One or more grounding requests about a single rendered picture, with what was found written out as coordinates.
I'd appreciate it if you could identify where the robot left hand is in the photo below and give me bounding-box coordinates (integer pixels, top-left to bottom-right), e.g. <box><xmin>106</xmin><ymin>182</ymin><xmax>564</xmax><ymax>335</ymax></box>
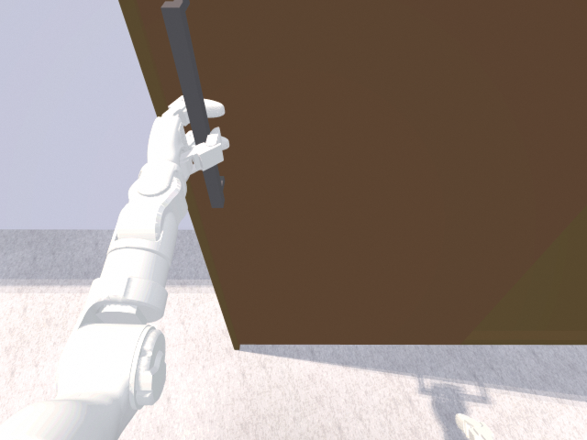
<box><xmin>148</xmin><ymin>95</ymin><xmax>229</xmax><ymax>181</ymax></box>

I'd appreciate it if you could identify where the handle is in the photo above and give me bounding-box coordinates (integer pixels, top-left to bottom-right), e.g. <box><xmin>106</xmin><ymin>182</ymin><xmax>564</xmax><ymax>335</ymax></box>
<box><xmin>161</xmin><ymin>0</ymin><xmax>225</xmax><ymax>208</ymax></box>

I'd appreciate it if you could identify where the robot left upper arm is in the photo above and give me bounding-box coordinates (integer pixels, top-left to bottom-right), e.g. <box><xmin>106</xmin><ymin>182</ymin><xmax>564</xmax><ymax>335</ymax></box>
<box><xmin>0</xmin><ymin>323</ymin><xmax>166</xmax><ymax>440</ymax></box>

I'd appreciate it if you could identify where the wardrobe door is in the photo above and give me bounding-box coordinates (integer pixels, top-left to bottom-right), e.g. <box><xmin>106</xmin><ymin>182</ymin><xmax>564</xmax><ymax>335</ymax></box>
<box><xmin>137</xmin><ymin>0</ymin><xmax>587</xmax><ymax>345</ymax></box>
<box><xmin>473</xmin><ymin>205</ymin><xmax>587</xmax><ymax>331</ymax></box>

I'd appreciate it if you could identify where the robot right hand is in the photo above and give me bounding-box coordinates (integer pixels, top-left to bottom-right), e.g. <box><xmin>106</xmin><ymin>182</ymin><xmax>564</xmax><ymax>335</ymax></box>
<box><xmin>455</xmin><ymin>413</ymin><xmax>494</xmax><ymax>440</ymax></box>

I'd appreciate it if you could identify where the robot left forearm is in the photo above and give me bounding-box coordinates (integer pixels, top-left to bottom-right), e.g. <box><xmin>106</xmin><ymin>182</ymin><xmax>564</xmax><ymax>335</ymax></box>
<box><xmin>55</xmin><ymin>159</ymin><xmax>188</xmax><ymax>394</ymax></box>

